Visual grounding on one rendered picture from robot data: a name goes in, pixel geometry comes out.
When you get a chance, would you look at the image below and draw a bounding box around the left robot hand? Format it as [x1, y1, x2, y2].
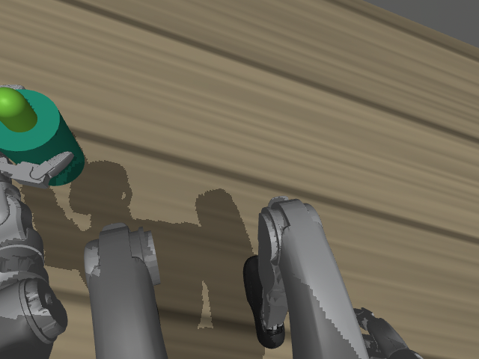
[0, 85, 74, 189]

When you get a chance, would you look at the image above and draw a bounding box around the right robot hand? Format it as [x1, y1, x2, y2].
[353, 307, 409, 359]

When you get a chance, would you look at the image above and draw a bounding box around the bottle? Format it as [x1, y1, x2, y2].
[0, 87, 85, 186]

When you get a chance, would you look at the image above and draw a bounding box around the right robot foot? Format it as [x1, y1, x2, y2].
[243, 256, 285, 349]

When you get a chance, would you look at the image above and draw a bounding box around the left robot arm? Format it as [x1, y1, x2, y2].
[0, 181, 67, 359]

